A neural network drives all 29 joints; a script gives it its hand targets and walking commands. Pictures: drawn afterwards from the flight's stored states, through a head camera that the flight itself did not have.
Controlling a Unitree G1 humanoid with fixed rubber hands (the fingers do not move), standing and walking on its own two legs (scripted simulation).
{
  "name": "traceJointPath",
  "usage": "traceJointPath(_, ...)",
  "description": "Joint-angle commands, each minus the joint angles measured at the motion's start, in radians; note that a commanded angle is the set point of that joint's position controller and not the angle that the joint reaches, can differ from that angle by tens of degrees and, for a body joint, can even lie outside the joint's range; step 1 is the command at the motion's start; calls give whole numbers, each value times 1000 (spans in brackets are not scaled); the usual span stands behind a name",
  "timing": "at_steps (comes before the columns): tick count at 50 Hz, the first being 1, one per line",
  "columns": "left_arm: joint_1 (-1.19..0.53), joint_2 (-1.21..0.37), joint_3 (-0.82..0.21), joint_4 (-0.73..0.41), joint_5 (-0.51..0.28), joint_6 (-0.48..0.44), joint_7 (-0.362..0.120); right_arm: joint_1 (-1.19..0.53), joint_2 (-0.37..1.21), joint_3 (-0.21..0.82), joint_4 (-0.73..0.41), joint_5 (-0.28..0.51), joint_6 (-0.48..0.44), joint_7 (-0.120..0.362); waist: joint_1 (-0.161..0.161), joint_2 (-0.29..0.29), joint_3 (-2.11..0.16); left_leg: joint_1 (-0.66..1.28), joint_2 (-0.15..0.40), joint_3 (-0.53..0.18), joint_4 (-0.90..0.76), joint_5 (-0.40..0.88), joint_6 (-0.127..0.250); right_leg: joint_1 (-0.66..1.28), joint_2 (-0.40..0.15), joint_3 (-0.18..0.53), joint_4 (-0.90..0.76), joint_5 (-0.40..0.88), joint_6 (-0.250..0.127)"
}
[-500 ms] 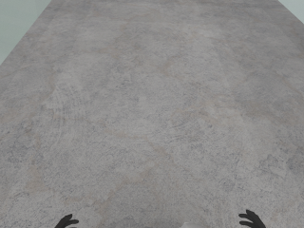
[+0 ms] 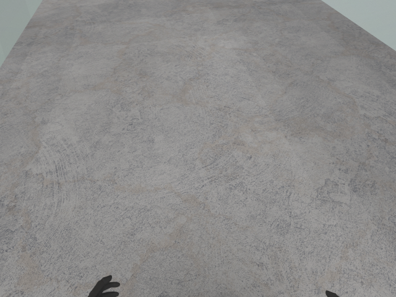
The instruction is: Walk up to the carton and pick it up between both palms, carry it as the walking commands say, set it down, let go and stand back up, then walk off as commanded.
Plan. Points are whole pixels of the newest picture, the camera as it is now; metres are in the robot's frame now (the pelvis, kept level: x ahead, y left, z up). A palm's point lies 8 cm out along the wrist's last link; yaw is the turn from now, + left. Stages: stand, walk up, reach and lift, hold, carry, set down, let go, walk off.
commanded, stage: stand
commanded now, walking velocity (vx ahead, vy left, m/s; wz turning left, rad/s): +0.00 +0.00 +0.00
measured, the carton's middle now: out of the picture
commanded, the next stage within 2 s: none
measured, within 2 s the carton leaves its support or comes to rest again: neither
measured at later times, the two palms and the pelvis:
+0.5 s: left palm out of the picture +0.04 +0.27 -0.13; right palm out of the picture +0.06 -0.22 -0.12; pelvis +0.00 +0.03 +0.01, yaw -1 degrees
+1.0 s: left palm out of the picture +0.00 +0.25 -0.14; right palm out of the picture +0.00 -0.20 -0.14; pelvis +0.01 +0.03 +0.01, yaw -1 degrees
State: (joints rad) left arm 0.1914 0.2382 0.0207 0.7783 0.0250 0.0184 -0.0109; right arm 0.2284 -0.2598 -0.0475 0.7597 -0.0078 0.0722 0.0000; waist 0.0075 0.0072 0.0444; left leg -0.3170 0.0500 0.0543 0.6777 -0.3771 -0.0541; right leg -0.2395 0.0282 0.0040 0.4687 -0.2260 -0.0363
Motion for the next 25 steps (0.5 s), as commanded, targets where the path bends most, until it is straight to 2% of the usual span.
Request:
traceJointPath(1, -12, 147, 36, -30, -9, -10, 1, 74, -45, -8, -21, -2, -30, -14, -38, -106, -65, 186, -10, 10, -309, 184, 35, -35, -212, 207, -84, 231, -90)
traceJointPath(2, 11, 110, 27, -22, -14, -15, 4, 96, -66, -8, -13, -16, -49, -19, -40, -56, -86, 292, 68, -72, -366, 251, 44, -90, -181, 205, -71, 174, -46)
traceJointPath(3, 53, 62, 17, -22, -23, -17, 5, 58, -141, -15, -26, -26, -65, -20, 6, 114, -93, 299, 223, -223, -390, 323, 84, -131, -86, 103, -17, 26, -3)
traceJointPath(4, 30, 64, 13, -14, -19, -6, 7, 2, -165, -20, -26, -14, -65, -11, 2, 195, -58, 123, 258, -244, -411, 279, 142, -29, -42, 50, -27, -83, 23)
traceJointPath(5, 27, 80, 17, 2, -14, 0, 4, -46, -121, -6, -32, -15, -69, -3, 13, 168, -27, 73, 224, -217, -421, 177, 133, 30, -49, 50, -50, -34, 32)
traceJointPath(6, 15, 86, 18, 15, -10, 1, 0, -46, -97, 3, -28, -8, -70, 1, 0, 157, -14, 52, 180, -187, -428, 106, 107, 58, -48, 55, -73, 27, 33)
traceJointPath(7, 14, 97, 22, 22, -6, -2, -5, -36, -90, 6, -21, -3, -71, -2, -5, 162, -3, 42, 148, -165, -435, 72, 88, 76, -60, 60, -85, 73, 35)
traceJointPath(9, 43, 103, 24, 50, -3, -11, -9, -18, -93, 3, -5, 0, -76, -7, -2, 121, -10, 84, 116, -132, -428, 89, 73, 73, -79, 71, -98, 116, 33)
traceJointPath(12, 56, 90, 18, 90, -7, -20, 3, 0, -87, 0, 18, -4, -78, -8, -9, 47, -21, 130, 104, -117, -401, 139, 78, 60, -89, 80, -125, 125, 34)
traceJointPath(15, 61, 84, 15, 123, -9, -22, 14, 9, -79, 1, 47, -3, -80, -9, -13, 9, -16, 137, 93, -106, -391, 148, 82, 56, -96, 87, -140, 129, 34)
traceJointPath(20, 80, 82, 12, 177, -12, -25, 26, 22, -74, 5, 104, -4, -83, -12, -14, -16, -11, 139, 80, -95, -385, 169, 86, 68, -105, 95, -152, 140, 30)
traceJointPath(25, 95, 77, 7, 229, -13, -26, 34, 36, -67, 11, 162, -4, -86, -13, -13, -15, -7, 141, 72, -88, -385, 189, 87, 81, -111, 98, -156, 150, 25)
